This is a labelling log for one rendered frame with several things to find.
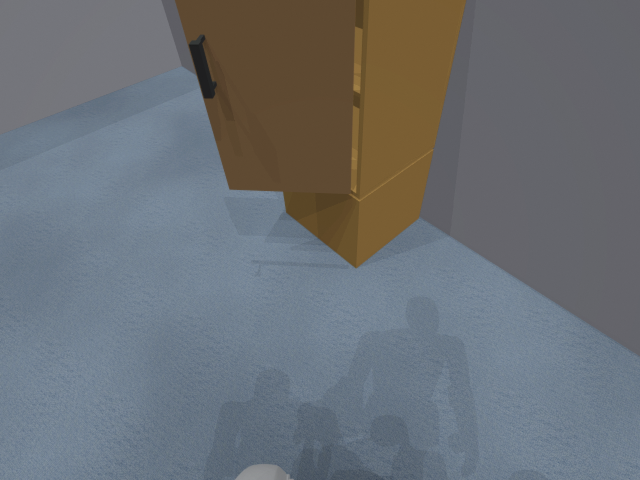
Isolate handle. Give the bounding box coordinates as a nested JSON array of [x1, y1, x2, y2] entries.
[[189, 35, 217, 99]]

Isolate cupboard door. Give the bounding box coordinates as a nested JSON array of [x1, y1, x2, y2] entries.
[[175, 0, 356, 194]]

